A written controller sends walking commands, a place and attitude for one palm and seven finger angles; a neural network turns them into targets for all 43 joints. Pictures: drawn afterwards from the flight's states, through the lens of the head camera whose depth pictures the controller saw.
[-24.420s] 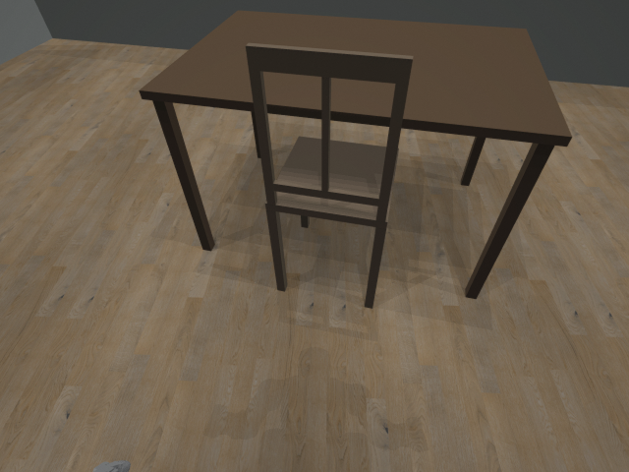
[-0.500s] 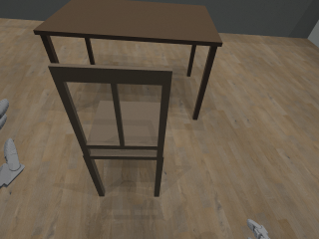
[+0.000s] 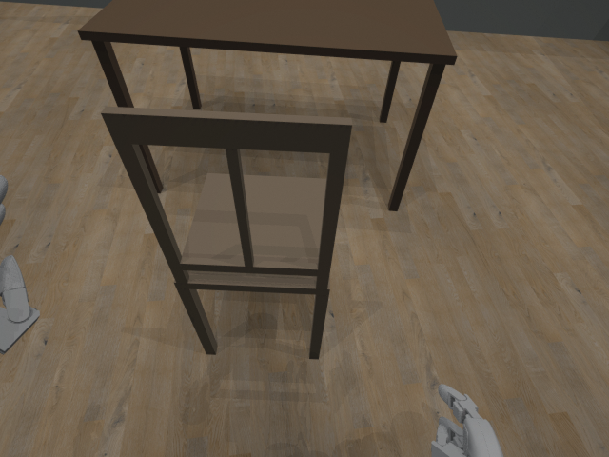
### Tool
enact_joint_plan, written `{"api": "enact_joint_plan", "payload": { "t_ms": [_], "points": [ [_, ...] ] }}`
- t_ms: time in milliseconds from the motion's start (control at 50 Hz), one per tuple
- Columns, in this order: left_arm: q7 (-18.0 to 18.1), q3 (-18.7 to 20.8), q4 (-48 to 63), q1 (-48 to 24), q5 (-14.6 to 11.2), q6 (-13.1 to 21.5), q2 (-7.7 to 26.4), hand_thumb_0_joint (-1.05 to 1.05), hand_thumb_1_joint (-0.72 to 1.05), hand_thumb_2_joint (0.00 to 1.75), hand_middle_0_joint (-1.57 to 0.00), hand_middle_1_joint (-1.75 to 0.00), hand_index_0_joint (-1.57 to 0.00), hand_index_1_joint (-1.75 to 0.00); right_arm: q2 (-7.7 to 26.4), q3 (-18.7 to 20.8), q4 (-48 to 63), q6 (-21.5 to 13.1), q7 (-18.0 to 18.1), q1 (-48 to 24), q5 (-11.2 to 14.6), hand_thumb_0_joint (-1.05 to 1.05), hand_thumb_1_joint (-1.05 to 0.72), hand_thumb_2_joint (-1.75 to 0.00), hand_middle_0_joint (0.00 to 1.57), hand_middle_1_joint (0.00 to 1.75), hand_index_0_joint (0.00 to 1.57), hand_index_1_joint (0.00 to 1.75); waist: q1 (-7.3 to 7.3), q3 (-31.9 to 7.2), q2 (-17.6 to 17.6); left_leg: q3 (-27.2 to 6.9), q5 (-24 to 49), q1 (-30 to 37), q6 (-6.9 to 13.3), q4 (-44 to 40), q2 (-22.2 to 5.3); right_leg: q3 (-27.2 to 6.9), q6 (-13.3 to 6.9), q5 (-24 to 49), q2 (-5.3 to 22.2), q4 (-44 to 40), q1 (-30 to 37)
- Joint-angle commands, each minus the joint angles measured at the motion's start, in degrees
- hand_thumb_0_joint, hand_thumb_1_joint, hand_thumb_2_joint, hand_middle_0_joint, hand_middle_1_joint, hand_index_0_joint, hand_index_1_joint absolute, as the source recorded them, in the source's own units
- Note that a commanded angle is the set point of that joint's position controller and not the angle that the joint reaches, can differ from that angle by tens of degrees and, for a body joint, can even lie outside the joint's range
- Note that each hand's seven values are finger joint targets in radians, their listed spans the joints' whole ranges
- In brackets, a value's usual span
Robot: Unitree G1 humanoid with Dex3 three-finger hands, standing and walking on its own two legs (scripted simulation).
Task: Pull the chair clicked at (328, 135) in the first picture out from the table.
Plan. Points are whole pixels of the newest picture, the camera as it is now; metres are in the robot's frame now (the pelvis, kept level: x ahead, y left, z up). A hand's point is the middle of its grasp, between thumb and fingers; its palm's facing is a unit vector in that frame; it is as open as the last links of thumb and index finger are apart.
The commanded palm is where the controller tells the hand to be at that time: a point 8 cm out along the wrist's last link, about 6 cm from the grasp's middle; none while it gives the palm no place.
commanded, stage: stop stepping back and stand still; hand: left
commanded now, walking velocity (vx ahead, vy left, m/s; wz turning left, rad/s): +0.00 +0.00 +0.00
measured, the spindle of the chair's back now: (242, 214) +0.54 +0.15 -0.06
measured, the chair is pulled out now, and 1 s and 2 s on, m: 0.60 0.60 0.60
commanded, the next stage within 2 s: let the arm hang, fingers relaxed in 0.32 s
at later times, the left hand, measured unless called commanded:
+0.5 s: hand (78, 334) +0.22 +0.27 +0.09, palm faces +0.28 -0.81 -0.53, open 7.4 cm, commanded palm none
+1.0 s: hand out of the picture -0.04 +0.19 -0.16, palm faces +0.05 -0.97 -0.24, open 7.2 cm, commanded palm none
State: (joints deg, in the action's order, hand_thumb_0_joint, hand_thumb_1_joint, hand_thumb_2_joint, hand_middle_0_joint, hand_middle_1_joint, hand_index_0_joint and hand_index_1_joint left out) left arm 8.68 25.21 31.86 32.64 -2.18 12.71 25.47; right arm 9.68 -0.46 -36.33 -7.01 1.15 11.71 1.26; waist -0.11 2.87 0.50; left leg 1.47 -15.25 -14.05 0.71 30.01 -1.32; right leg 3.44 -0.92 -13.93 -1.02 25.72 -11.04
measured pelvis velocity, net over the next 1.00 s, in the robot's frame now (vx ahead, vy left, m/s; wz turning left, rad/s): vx -0.02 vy -0.01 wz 0.03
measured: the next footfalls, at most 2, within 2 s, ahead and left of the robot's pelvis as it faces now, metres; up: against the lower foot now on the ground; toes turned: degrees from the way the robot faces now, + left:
none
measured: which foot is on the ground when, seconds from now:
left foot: down 0.00-1.00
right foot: down 0.00-1.00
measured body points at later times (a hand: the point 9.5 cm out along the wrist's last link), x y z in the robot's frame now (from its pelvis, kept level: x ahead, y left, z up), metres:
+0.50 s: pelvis +0.01 +0.00 +0.00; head +0.02 -0.02 +0.45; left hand +0.20 +0.31 +0.12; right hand +0.17 -0.24 -0.11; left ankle +0.01 +0.11 -0.74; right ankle +0.00 -0.11 -0.74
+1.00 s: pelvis -0.02 -0.01 +0.00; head +0.00 -0.02 +0.45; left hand -0.04 +0.24 -0.15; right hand -0.03 -0.24 -0.16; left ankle +0.01 +0.11 -0.74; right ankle +0.00 -0.11 -0.74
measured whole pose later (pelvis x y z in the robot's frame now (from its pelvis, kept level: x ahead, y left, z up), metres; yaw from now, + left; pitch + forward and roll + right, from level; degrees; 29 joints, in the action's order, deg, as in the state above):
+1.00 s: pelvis -0.02 -0.01 +0.00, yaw +2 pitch -1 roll +0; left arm 0.9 0.4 -58.4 19.8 0.6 -2.1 11.3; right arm 10.8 0.4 -57.5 1.7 0.8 20.1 -1.1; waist -0.2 3.8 1.6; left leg 0.2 -11.2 -13.7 0.6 26.2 0.0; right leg 4.9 -1.5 -12.4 0.2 25.3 -11.6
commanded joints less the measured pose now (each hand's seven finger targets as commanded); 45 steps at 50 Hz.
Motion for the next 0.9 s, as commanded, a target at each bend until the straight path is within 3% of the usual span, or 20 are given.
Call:
{"api": "enact_joint_plan", "payload": {
  "t_ms": [0,60,140,220,260,380,400,420,440,480,540,560,580,640,680,700,720,740,840,880],
  "points": [
    [1.49,7.16,1.83,0.85,-0.79,1.5,7.67,0.0,0.9,0.9,-0.2,-0.3,-0.2,-0.3,8.66,3.7,8.08,-1.49,1.46,-3.32,0.19,0.0,-0.9,-0.9,0.2,0.3,0.2,0.3,-0.88,-6.68,0.83,-4.78,8.44,0.52,0.78,-7.4,-4.8,-8.51,-0.73,13.82,6.02,-3.98,4.74],
    [1.2,5.49,1.48,-1.26,-0.68,1.22,7.53,0.0,0.9,0.9,-0.2,-0.3,-0.2,-0.3,8.74,3.82,8.26,-1.46,2.15,-4.16,0.4,0.0,-0.9,-0.9,0.2,0.3,0.2,0.3,-0.47,-7.52,0.33,-4.74,14.32,2.47,1.22,-7.78,-6.07,-6.65,0.36,17.29,5.61,-3.04,5.8],
    [1.51,3.88,6.77,-3.01,-0.21,1.41,7.63,0.0,0.9,0.9,-0.2,-0.3,-0.2,-0.3,9.16,4.06,9.17,-1.45,2.55,-4.73,0.11,0.0,-0.9,-0.9,0.2,0.3,0.2,0.3,-0.28,-10.01,0.73,-4.87,19.96,5.09,1.19,-7.08,-5.81,-6.23,0.1,20.92,6.07,-1.76,7.88],
    [2.27,5.79,11.73,-1.62,-0.23,1.89,9.78,0.0,0.9,0.9,-0.2,-0.3,-0.2,-0.3,8.8,3.88,9.74,-1.54,2.74,-5.06,0.03,0.0,-0.9,-0.9,0.2,0.3,0.2,0.3,0.02,-9.85,5.77,-4.7,20.6,4.75,1.02,-6.96,-5.33,-6.03,-0.16,20.82,6.07,-1.8,8.6],
    [2.43,8.03,11.25,0.26,-0.51,1.95,11.6,0.0,0.9,0.9,-0.2,-0.3,-0.2,-0.3,8.71,4.01,9.43,-1.16,2.73,-4.52,0.25,0.0,-0.9,-0.9,0.2,0.3,0.2,0.3,0.04,-9.06,5.52,-4.37,18.98,3.0,0.8,-6.67,-5.13,-6.16,-0.25,20.79,6.38,-2.82,9.32],
    [1.96,7.35,4.65,3.38,-1.24,1.64,8.68,0.0,0.9,0.9,-0.2,-0.3,-0.2,-0.3,8.66,3.92,9.73,-0.07,2.54,-3.77,0.32,0.0,-0.9,-0.9,0.2,0.3,0.2,0.3,-0.5,-7.41,4.0,-4.05,15.66,1.41,0.25,-7.72,-4.99,-6.17,-0.14,18.7,5.9,-4.0,8.61],
    [-6.22,-19.95,-35.87,-3.25,4.59,-7.11,-4.7,0.0,0.9,0.9,-0.2,-0.3,-0.2,-0.3,12.74,4.9,-1.15,-2.58,-2.6,-4.41,-0.07,0.0,-0.9,-0.9,0.2,0.3,0.2,0.3,-2.9,-2.88,0.89,-3.3,23.42,-0.69,0.02,1.36,-4.17,-1.83,-0.39,26.0,8.34,4.33,-1.85],
    [-7.6,-19.09,-38.44,-3.59,3.97,-11.45,-8.67,0.0,0.9,0.9,-0.2,-0.3,-0.2,-0.3,9.51,4.96,-2.97,-0.02,-2.35,0.85,-0.84,0.0,-0.9,-0.9,0.2,0.3,0.2,0.3,-2.17,-7.2,-0.63,-2.85,20.74,0.96,0.19,0.35,-4.74,-3.67,-0.83,19.66,8.18,3.16,-2.77],
    [-7.89,-19.6,-38.37,-4.14,3.94,-12.8,-9.71,0.0,0.9,0.9,-0.2,-0.3,-0.2,-0.3,9.2,4.58,-2.3,1.06,-2.08,1.31,-1.14,0.0,-0.9,-0.9,0.2,0.3,0.2,0.3,-2.02,-5.87,0.14,-3.7,16.22,-0.38,0.62,-0.8,-5.26,-3.09,-0.45,13.67,7.74,3.12,-3.98],
    [-8.1,-20.51,-43.62,-8.25,4.02,-12.74,-9.49,0.0,0.9,0.9,-0.2,-0.3,-0.2,-0.3,8.62,3.46,-2.35,2.54,-1.83,0.8,-2.03,0.0,-0.9,-0.9,0.2,0.3,0.2,0.3,-0.67,-6.08,-4.89,-6.98,11.3,-4.73,2.24,-2.17,-5.66,-3.62,-0.51,8.08,7.4,3.05,-3.14],
    [-7.85,-20.96,-52.51,-13.09,4.19,-12.83,-7.38,0.0,0.9,0.9,-0.2,-0.3,-0.2,-0.3,9.14,2.93,-2.89,4.67,-1.38,1.25,-2.73,0.0,-0.9,-0.9,0.2,0.3,0.2,0.3,-0.68,-6.35,-15.75,-6.84,11.18,-2.04,1.98,0.42,-2.71,-6.97,-2.76,12.61,9.51,0.87,-2.04],
    [-7.65,-21.16,-55.74,-14.3,4.08,-13.14,-6.99,0.0,0.9,0.9,-0.2,-0.3,-0.2,-0.3,9.15,2.9,-3.86,5.3,-1.25,1.46,-2.8,0.0,-0.9,-0.9,0.2,0.3,0.2,0.3,-0.85,-6.1,-15.18,-6.61,12.29,-0.42,1.83,0.19,-2.2,-6.7,-3.48,13.24,9.74,1.09,-2.31],
    [-7.52,-21.39,-58.67,-14.75,3.87,-13.36,-6.75,0.0,0.9,0.9,-0.2,-0.3,-0.2,-0.3,9.09,2.52,-4.86,5.66,-1.09,1.61,-2.83,0.0,-0.9,-0.9,0.2,0.3,0.2,0.3,-0.72,-6.03,-12.36,-6.87,14.21,0.45,1.87,-0.91,-2.37,-6.49,-3.27,12.5,9.25,1.58,-2.11],
    [-7.25,-22.49,-67.85,-13.99,3.32,-13.36,-6.81,0.0,0.9,0.9,-0.2,-0.3,-0.2,-0.3,8.62,1.43,-8.79,5.82,-0.75,1.26,-2.7,0.0,-0.9,-0.9,0.2,0.3,0.2,0.3,0.38,-5.02,0.17,-7.53,16.49,1.53,2.11,-4.84,-3.28,-6.34,-1.84,8.43,7.08,0.49,0.11],
    [-7.16,-23.02,-73.25,-13.01,3.01,-13.34,-6.93,0.0,0.9,0.9,-0.2,-0.3,-0.2,-0.3,7.61,0.9,-11.14,6.08,-0.53,1.9,-2.54,0.0,-0.9,-0.9,0.2,0.3,0.2,0.3,0.61,-2.08,7.33,-7.21,11.31,-0.15,2.1,-7.3,-3.34,-5.85,-1.44,4.45,6.28,-1.41,0.54],
    [-7.15,-23.13,-75.74,-12.59,2.91,-13.2,-7.32,0.0,0.9,0.9,-0.2,-0.3,-0.2,-0.3,6.83,0.8,-12.36,6.22,-0.36,2.66,-2.46,0.0,-0.9,-0.9,0.2,0.3,0.2,0.3,0.5,-1.26,8.97,-7.04,7.69,-0.94,1.92,-8.11,-3.03,-5.94,-1.7,3.23,6.14,-2.34,0.89],
    [-6.92,-21.96,-76.33,-11.11,3.3,-13.21,-9.73,0.0,0.9,0.9,-0.2,-0.3,-0.2,-0.3,5.35,1.45,-12.69,6.31,-0.14,4.0,-2.95,0.0,-0.9,-0.9,0.2,0.3,0.2,0.3,0.57,-2.92,12.16,-7.06,4.18,-0.91,2.1,-8.74,-3.04,-5.02,-2.08,2.46,5.98,-2.97,1.85],
    [-6.91,-22.19,-77.7,-11.6,3.23,-13.26,-9.5,0.0,0.9,0.9,-0.2,-0.3,-0.2,-0.3,4.85,1.63,-13.31,6.54,-0.1,4.73,-2.95,0.0,-0.9,-0.9,0.2,0.3,0.2,0.3,0.39,-2.39,13.15,-7.24,0.75,-2.08,2.07,-9.74,-3.04,-4.46,-2.21,1.24,5.78,-3.17,2.41],
    [-7.4,-23.52,-83.47,-13.28,2.95,-12.97,-9.1,0.0,0.9,0.9,-0.2,-0.3,-0.2,-0.3,5.59,1.72,-16.04,7.14,-0.12,7.98,-2.63,0.0,-0.9,-0.9,0.2,0.3,0.2,0.3,-0.17,0.43,3.68,-7.73,-5.8,-3.18,1.84,-10.85,-3.1,-5.36,-2.63,-3.8,6.36,-6.6,0.42],
    [-7.44,-23.74,-85.27,-12.9,2.95,-12.99,-9.19,0.0,0.9,0.9,-0.2,-0.3,-0.2,-0.3,5.8,1.82,-17.05,7.24,-0.08,9.01,-2.6,0.0,-0.9,-0.9,0.2,0.3,0.2,0.3,-0.17,1.22,1.72,-7.71,-6.47,-2.79,2.06,-11.15,-3.22,-5.63,-2.54,-5.81,6.5,-7.62,-0.96]
  ]
}}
